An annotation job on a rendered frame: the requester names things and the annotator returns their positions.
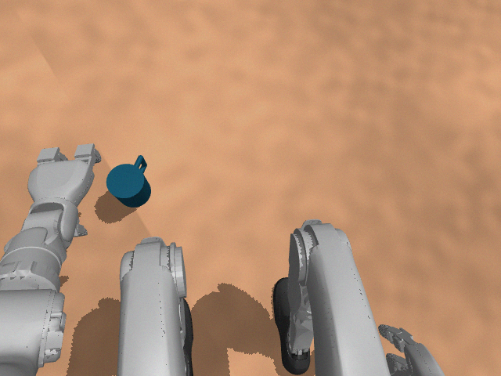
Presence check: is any left robot hand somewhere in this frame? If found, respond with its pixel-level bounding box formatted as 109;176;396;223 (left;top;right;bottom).
27;143;101;237

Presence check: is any left robot arm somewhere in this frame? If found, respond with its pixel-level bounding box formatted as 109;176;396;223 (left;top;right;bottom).
0;197;78;376

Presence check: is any right robot foot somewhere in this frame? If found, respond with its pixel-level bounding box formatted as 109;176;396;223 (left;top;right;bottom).
273;277;310;375

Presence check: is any right robot hand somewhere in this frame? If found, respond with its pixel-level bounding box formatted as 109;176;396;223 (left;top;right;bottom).
378;324;445;376

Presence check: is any mug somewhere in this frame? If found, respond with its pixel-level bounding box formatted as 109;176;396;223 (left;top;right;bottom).
106;155;151;208

